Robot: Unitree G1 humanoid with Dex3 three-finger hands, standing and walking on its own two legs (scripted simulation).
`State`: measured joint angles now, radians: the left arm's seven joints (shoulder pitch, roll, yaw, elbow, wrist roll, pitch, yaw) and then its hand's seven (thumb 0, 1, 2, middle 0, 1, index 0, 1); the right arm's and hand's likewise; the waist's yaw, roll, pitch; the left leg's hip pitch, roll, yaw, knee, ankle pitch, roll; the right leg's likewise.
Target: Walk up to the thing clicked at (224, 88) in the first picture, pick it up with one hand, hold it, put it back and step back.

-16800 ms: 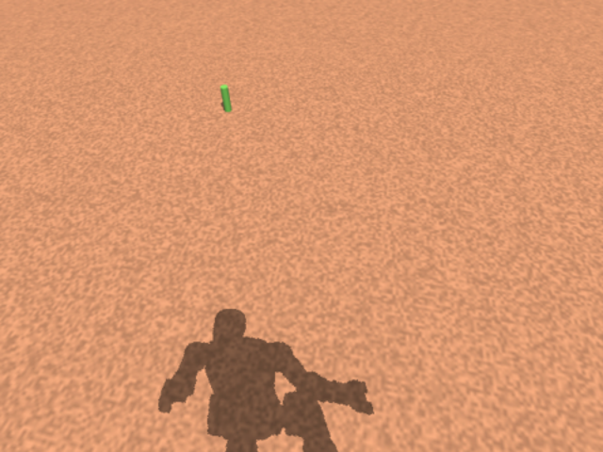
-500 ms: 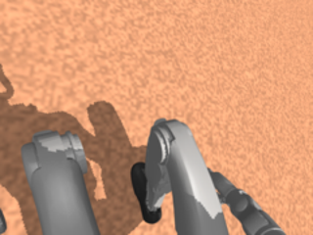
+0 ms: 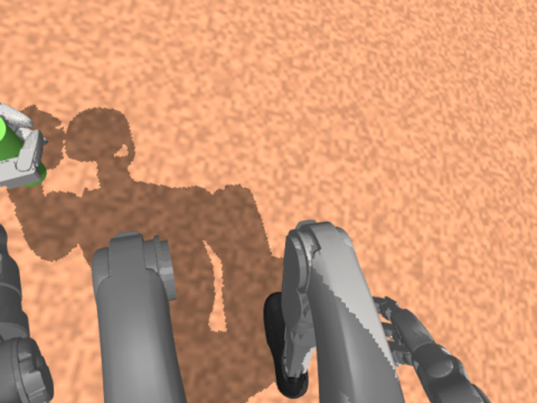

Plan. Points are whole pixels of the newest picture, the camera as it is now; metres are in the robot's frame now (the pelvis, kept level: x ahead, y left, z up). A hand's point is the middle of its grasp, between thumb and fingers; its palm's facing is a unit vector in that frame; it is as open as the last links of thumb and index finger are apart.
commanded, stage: settle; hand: left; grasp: from the side
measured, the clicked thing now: (9, 154) +0.42 +0.33 -0.08
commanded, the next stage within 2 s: lift in 0.92 s
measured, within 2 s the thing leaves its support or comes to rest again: neither
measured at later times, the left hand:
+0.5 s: hand (9, 126) +0.43 +0.30 -0.01, palm faces +0.27 -0.96 -0.05, open 5.3 cm
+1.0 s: hand (8, 113) +0.43 +0.29 +0.02, palm faces +0.27 -0.96 -0.07, open 5.3 cm
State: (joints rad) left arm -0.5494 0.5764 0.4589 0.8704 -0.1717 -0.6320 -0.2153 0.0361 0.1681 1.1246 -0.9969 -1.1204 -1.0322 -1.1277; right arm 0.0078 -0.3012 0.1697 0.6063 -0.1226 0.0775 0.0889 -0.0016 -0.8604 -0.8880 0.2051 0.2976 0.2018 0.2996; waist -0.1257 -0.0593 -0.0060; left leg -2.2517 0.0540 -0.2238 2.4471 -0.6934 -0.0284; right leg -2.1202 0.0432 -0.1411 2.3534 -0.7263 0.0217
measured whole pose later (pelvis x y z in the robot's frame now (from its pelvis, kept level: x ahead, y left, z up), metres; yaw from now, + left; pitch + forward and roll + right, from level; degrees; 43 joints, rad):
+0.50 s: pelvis +0.01 +0.00 +0.03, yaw +2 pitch +31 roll -7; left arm -0.58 0.49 0.47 0.84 -0.16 -0.57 -0.23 0.04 0.17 1.13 -1.00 -1.12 -1.03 -1.13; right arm 0.05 -0.29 0.08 0.64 -0.08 0.06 0.06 0.00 -0.88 -0.89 0.20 0.30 0.20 0.30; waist -0.10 -0.02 -0.08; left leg -2.20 0.06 -0.16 2.34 -0.70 -0.03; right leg -2.10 0.03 -0.10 2.29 -0.74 0.01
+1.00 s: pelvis +0.00 -0.01 +0.04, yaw +4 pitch +31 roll -6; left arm -0.64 0.48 0.46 0.91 -0.12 -0.57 -0.20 0.03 0.17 1.13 -1.00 -1.12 -1.03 -1.13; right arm 0.08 -0.28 0.06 0.65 -0.08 0.06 0.06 0.00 -0.87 -0.89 0.20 0.30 0.20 0.30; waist -0.11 -0.01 -0.09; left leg -2.17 0.06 -0.14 2.29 -0.67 -0.02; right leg -2.07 0.02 -0.08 2.25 -0.72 0.01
